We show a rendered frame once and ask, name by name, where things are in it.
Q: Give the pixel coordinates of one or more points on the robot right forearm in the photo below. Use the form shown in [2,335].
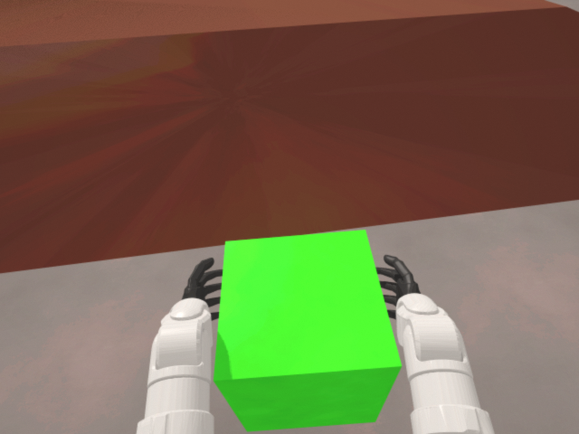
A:
[445,400]

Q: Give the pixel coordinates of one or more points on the carton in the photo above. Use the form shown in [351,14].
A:
[304,338]

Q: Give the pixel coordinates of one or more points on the robot right hand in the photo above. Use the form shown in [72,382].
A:
[404,281]

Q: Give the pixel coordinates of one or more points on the robot left forearm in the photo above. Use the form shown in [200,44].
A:
[179,378]

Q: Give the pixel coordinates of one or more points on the robot left hand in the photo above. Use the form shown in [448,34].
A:
[196,289]

